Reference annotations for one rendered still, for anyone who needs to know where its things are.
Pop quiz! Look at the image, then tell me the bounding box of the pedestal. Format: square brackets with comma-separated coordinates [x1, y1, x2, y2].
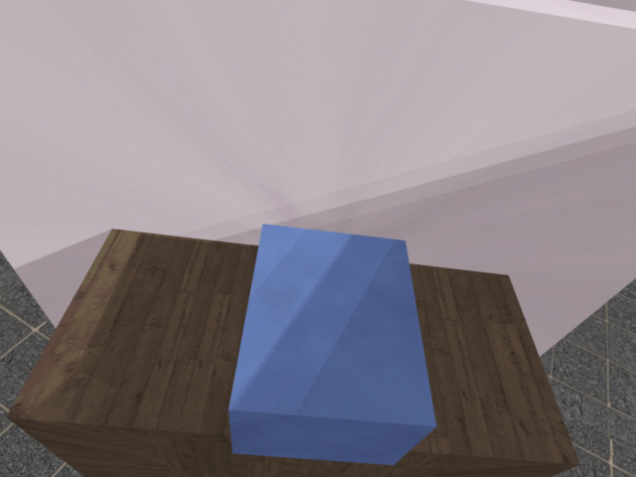
[6, 229, 580, 477]

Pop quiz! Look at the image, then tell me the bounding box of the carton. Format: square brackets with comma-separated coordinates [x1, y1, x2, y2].
[229, 224, 436, 465]

